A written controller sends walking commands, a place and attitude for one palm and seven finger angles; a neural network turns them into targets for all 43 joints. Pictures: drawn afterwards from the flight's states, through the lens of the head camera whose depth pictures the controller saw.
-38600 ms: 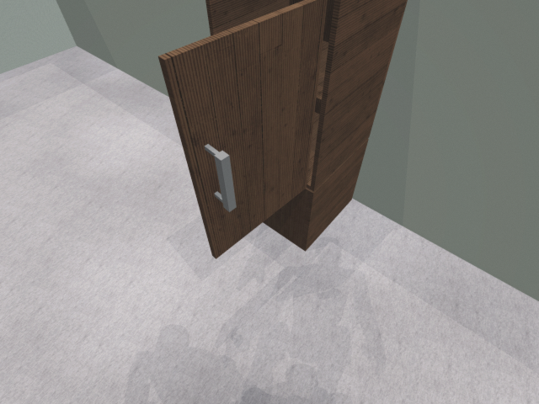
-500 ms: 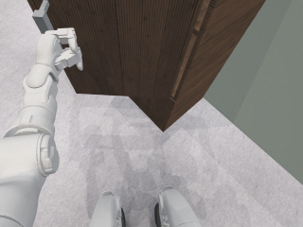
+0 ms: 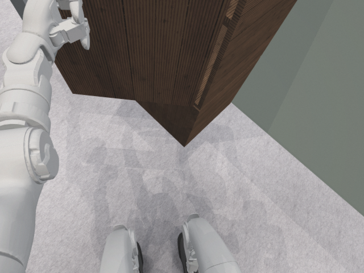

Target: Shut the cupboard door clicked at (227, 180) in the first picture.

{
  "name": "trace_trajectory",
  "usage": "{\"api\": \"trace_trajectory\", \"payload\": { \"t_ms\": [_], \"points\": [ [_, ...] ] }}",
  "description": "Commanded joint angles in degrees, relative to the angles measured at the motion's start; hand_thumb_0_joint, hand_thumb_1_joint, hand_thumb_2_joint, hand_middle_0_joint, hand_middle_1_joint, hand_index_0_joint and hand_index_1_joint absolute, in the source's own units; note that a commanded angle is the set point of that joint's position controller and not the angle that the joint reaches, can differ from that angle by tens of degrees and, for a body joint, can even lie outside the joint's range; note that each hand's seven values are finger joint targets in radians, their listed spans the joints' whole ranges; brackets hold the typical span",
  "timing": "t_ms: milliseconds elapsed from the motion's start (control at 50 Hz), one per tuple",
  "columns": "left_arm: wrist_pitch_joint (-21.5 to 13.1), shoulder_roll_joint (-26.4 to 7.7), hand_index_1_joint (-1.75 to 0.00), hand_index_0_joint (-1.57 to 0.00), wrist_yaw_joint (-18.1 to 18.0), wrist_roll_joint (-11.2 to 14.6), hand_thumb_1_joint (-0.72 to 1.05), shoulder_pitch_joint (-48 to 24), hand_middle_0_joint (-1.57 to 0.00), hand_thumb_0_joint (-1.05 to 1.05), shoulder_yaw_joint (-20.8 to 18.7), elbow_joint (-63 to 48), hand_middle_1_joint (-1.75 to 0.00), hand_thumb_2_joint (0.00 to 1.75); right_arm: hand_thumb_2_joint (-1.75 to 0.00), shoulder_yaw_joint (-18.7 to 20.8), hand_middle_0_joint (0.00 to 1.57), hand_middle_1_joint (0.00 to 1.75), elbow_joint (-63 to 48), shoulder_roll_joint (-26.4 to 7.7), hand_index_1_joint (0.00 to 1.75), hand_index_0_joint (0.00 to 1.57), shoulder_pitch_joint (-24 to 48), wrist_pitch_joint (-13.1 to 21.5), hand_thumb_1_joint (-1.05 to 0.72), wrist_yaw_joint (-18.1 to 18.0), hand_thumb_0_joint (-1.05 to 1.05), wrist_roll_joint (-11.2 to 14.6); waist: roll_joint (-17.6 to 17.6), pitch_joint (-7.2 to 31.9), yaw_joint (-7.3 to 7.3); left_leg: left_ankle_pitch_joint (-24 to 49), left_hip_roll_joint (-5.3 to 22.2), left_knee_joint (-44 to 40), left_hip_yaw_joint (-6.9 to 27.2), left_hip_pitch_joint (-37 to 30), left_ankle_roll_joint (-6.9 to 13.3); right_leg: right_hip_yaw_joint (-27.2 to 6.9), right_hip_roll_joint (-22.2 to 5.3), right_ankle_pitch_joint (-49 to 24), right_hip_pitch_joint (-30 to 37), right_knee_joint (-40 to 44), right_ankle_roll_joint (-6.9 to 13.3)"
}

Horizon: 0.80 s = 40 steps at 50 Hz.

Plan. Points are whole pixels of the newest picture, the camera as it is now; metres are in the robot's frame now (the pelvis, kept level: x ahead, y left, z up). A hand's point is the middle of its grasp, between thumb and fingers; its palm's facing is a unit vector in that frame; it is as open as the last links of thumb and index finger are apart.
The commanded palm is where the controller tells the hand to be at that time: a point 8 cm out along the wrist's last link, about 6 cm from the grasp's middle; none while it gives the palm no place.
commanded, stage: push the door shut along its arc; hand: left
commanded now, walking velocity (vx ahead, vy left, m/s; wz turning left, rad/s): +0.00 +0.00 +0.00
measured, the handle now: (36, 14) +0.63 +0.20 +0.09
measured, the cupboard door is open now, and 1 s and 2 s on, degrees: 41 36 36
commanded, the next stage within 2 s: pull the fist back off the door in 0.24 s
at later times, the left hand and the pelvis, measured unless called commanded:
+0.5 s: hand (86, 11) +0.62 +0.11 +0.11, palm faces +0.08 -1.00 +0.06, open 3.0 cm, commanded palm +0.59 +0.12 +0.10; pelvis +0.00 +0.00 -0.01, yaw -1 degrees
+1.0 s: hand (96, 42) +0.55 +0.09 +0.10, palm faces +0.09 -1.00 -0.02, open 3.1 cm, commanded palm +0.51 +0.13 +0.10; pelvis +0.03 -0.02 +0.03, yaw +1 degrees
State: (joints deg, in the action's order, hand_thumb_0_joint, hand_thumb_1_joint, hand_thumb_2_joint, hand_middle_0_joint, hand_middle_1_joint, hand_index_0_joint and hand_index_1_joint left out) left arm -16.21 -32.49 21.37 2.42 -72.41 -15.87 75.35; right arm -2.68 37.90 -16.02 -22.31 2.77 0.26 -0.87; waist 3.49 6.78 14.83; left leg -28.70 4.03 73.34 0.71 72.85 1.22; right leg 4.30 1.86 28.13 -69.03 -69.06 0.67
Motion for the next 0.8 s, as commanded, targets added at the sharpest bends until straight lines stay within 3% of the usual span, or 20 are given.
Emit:
{"api": "trace_trajectory", "payload": {
  "t_ms": [0,60,100,180,220,240,320,340,360,380,400,440,460,500,520,580,680,720,760,780],
  "points": [
    [-2.32,-11.78,-1.5,-1.3,-0.46,-0.17,0.9,-30.64,-1.3,0.0,-2.37,-10.26,-1.5,0.9,-0.9,3.91,0.2,0.3,-1.4,-10.97,0.3,0.2,-13.02,0.43,-0.9,-0.6,0.0,-0.08,8.75,32.08,3.2,21.35,-1.44,-5.48,4.81,-29.89,1.22,-2.07,1.63,-14.59,6.73,8.42,1.12],
    [-1.26,-14.75,-1.5,-1.3,-0.49,-1.52,0.9,-31.27,-1.3,0.0,-3.3,-8.55,-1.5,0.9,-0.9,3.51,0.2,0.3,-1.93,-11.04,0.3,0.2,-13.39,0.07,-0.9,-0.66,0.0,-0.23,7.36,31.03,3.52,19.52,-1.59,-4.8,4.12,-25.57,1.51,-2.28,1.74,-14.37,8.42,8.14,1.0],
    [-1.48,-16.05,-1.5,-1.3,-0.17,-1.86,0.9,-32.71,-1.3,0.0,-4.04,-9.87,-1.5,0.9,-0.9,3.63,0.2,0.3,-2.18,-11.12,0.3,0.2,-13.66,0.23,-0.9,-0.72,0.0,-0.38,8.91,33.43,3.5,21.12,-1.57,-4.23,4.21,-26.61,1.52,-2.44,1.8,-15.79,8.5,7.55,1.02],
    [-0.96,-14.11,-1.5,-1.3,1.26,-1.71,0.9,-36.43,-1.3,0.0,-1.92,-11.3,-1.5,0.9,-0.9,3.88,0.2,0.3,-1.25,-10.94,0.3,0.2,-14.53,0.45,-0.9,-0.8,0.0,-0.48,11.24,34.45,4.64,22.89,-1.4,-3.6,4.72,-29.28,1.44,-2.07,1.94,-16.53,6.24,7.23,1.17],
    [0.39,-13.25,-1.5,-1.3,1.84,-1.6,0.9,-37.32,-1.3,0.0,-1.1,-9.84,-1.5,0.9,-0.9,3.93,0.2,0.3,-0.7,-11.14,0.3,0.2,-14.73,0.42,-0.9,-0.93,0.0,-0.39,9.73,34.17,5.4,21.76,-1.37,-3.39,4.77,-28.35,1.53,-1.88,2.11,-15.88,6.01,7.59,1.01],
    [0.83,-14.83,-1.5,-1.3,2.01,-1.61,0.9,-38.34,-1.3,0.0,-2.01,-9.6,-1.5,0.9,-0.9,3.84,0.2,0.3,-0.49,-11.28,0.3,0.2,-14.98,0.5,-0.9,-1.14,0.0,-0.36,8.75,34.05,5.76,20.96,-1.34,-2.96,4.55,-26.84,1.76,-2.06,2.12,-15.62,6.41,7.61,0.85],
    [1.74,-13.38,-1.5,-1.3,2.73,-2.04,0.9,-41.45,-1.3,0.0,-0.12,-9.02,-1.5,0.9,-0.9,3.61,0.2,0.3,0.51,-11.1,0.3,0.2,-15.25,1.11,-0.9,-1.4,0.0,-0.6,11.83,34.49,6.62,21.3,-1.37,-2.27,4.88,-28.12,1.72,-1.66,2.23,-15.0,3.77,7.26,1.21],
    [2.56,-15.63,-1.5,-1.3,-7.98,2.11,0.9,-39.87,-1.3,0.0,-12.01,-11.19,-1.5,0.9,-0.9,2.54,0.2,0.3,-1.69,-9.99,0.3,0.2,-18.24,1.19,-0.9,-0.63,0.0,-1.78,13.59,36.07,3.02,21.32,-0.38,-4.01,6.16,-27.39,1.14,-1.49,1.58,-14.54,5.63,7.47,1.04],
    [3.11,-10.81,-1.5,-1.3,-13.02,0.96,0.9,-36.13,-1.3,0.0,-8.67,-10.26,-1.5,0.9,-0.9,2.82,0.2,0.3,-1.86,-9.69,0.3,0.2,-17.5,1.26,-0.9,0.56,0.0,-2.14,14.16,37.05,3.0,21.95,-0.35,-4.75,6.2,-28.82,0.62,-1.3,1.52,-14.33,5.06,7.28,0.73],
    [2.73,-8.28,-1.5,-1.3,-17.62,0.93,0.9,-34.68,-1.3,0.0,-9.88,-10.77,-1.5,0.9,-0.9,3.33,0.2,0.3,-1.83,-9.49,0.3,0.2,-18.49,1.28,-0.9,1.56,0.0,-3.01,10.81,37.71,3.18,22.82,-0.29,-4.95,6.81,-29.59,0.59,-0.75,1.63,-14.73,5.07,7.08,0.34],
    [1.96,-5.55,-1.5,-1.3,-22.2,-0.3,0.9,-34.3,-1.3,0.0,-8.85,-12.26,-1.5,0.9,-0.9,3.64,0.2,0.3,-1.96,-9.13,0.3,0.2,-18.49,1.05,-0.9,2.34,0.0,-3.63,11.07,36.83,3.12,22.88,-0.28,-5.3,6.49,-29.52,0.27,-0.66,1.38,-14.79,4.91,7.26,0.03],
    [-0.87,-3.59,-1.5,-1.3,-30.22,-5.78,0.9,-34.11,-1.3,0.0,-6.34,-14.05,-1.5,0.9,-0.9,4.13,0.2,0.3,-1.49,-8.86,0.3,0.2,-18.8,0.65,-0.9,4.2,0.0,-5.07,11.93,35.43,3.33,21.84,-0.54,-5.3,5.88,-29.19,0.06,-0.78,1.31,-13.96,4.06,7.57,-0.16],
    [-1.88,-3.54,-1.5,-1.3,-31.83,-8.61,0.9,-33.93,-1.3,0.0,-4.63,-13.44,-1.5,0.9,-0.9,4.46,0.2,0.3,-0.99,-9.05,0.3,0.2,-19.03,0.18,-0.9,4.9,0.0,-5.31,11.54,34.49,4.13,21.19,-0.61,-5.41,5.43,-28.82,0.2,-0.97,1.24,-13.72,4.26,8.1,-0.17],
    [-4.31,-4.03,-1.5,-1.3,-31.41,-10.99,0.9,-35.25,-1.3,0.0,-2.81,-15.64,-1.5,0.9,-0.9,5.16,0.2,0.3,-0.89,-9.45,0.3,0.2,-19.23,-0.68,-0.9,5.44,0.0,-5.16,11.86,37.07,4.33,21.63,-0.92,-6.33,5.41,-30.95,0.15,-1.35,1.32,-14.75,6.75,8.77,0.15],
    [-5.08,-2.81,-1.5,-1.3,-30.33,-10.29,0.9,-36.9,-1.3,0.0,-1.52,-17.49,-1.5,0.9,-0.9,5.38,0.2,0.3,-0.86,-9.43,0.3,0.2,-18.89,-1.01,-0.9,5.46,0.0,-4.94,12.63,38.14,4.68,21.5,-1.08,-6.8,5.23,-32.35,0.17,-1.6,1.31,-15.38,7.87,9.44,0.23],
    [-5.99,-4.36,-1.5,-1.3,-27.39,-6.94,0.9,-34.05,-1.3,0.0,-3.97,-18.07,-1.5,0.9,-0.9,5.5,0.2,0.3,-1.15,-9.53,0.3,0.2,-18.29,-1.73,-0.9,4.95,0.0,-4.12,12.59,40.12,2.72,22.71,-1.62,-8.39,4.89,-34.19,0.02,-1.9,1.54,-17.65,12.47,10.38,0.61],
    [-6.99,-4.37,-1.5,-1.3,-27.76,-5.15,0.9,-22.66,-1.3,0.0,-7.29,-15.21,-1.5,0.9,-0.9,5.08,0.2,0.3,-2.24,-8.73,0.3,0.2,-17.32,-2.48,-0.9,4.69,0.0,-3.78,6.39,35.51,0.14,22.0,-2.32,-10.48,2.75,-29.62,0.49,-2.67,1.43,-21.0,19.42,12.16,0.05],
    [-8.31,-3.18,-1.5,-1.3,-28.2,-5.43,0.9,-19.53,-1.3,0.0,-6.7,-15.28,-1.5,0.9,-0.9,5.27,0.2,0.3,-2.47,-8.27,0.3,0.2,-16.8,-2.77,-0.9,4.71,0.0,-3.67,4.2,32.85,-0.15,21.65,-2.43,-11.01,1.82,-27.59,0.56,-3.07,1.17,-22.58,21.55,12.68,-0.18],
    [-9.91,1.17,-1.5,-1.3,-27.93,-4.77,0.9,-15.93,-1.3,0.0,-4.14,-17.34,-1.5,0.9,-0.9,5.79,0.2,0.3,-3.0,-7.87,0.3,0.2,-16.1,-2.74,-0.9,5.05,0.0,-3.52,3.32,32.48,-0.86,21.87,-2.84,-11.8,0.94,-28.05,0.52,-3.52,1.16,-24.46,23.85,13.46,-0.17],
    [-10.85,1.15,-1.5,-1.3,-27.71,-4.24,0.9,-14.11,-1.3,0.0,-4.8,-18.27,-1.5,0.9,-0.9,6.06,0.2,0.3,-3.0,-7.94,0.3,0.2,-16.13,-2.81,-0.9,4.98,0.0,-3.45,2.92,33.16,-1.59,23.46,-2.9,-12.07,1.01,-29.59,0.42,-3.44,1.13,-26.25,24.68,13.16,0.07]
  ]
}}
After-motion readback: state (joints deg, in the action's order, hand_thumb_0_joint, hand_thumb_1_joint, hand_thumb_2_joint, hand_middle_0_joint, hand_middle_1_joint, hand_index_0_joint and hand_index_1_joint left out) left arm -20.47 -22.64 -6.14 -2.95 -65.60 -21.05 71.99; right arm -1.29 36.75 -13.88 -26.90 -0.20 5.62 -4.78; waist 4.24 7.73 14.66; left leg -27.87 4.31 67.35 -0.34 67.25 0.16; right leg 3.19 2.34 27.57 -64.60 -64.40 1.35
